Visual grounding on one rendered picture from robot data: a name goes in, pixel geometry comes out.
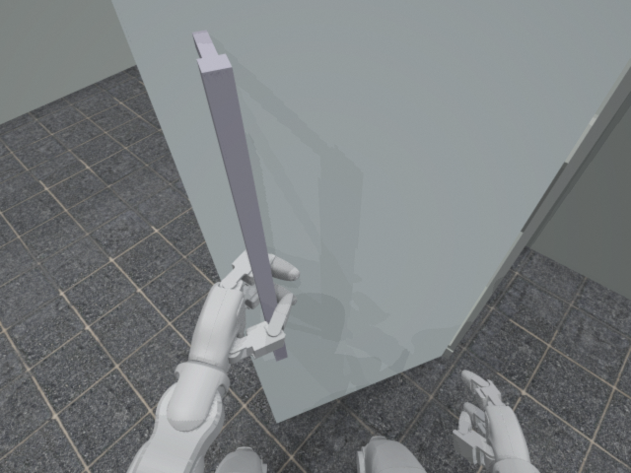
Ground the left robot thigh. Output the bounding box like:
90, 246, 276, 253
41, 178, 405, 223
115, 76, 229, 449
215, 451, 267, 473

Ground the right robot hand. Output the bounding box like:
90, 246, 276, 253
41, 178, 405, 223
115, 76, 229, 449
453, 370, 530, 473

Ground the handle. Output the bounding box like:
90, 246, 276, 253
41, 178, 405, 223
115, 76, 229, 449
192, 30, 288, 362

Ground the right robot thigh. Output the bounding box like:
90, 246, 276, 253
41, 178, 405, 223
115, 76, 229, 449
357, 439, 427, 473

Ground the robot thigh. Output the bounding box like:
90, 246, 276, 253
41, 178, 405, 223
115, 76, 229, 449
215, 451, 267, 473
357, 439, 427, 473

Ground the left robot hand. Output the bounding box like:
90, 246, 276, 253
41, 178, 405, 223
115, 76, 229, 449
188, 250, 300, 373

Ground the fridge door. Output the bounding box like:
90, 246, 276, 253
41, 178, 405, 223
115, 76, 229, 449
111, 0, 631, 424

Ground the left robot forearm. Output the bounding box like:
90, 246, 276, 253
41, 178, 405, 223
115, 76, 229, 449
126, 361, 230, 473

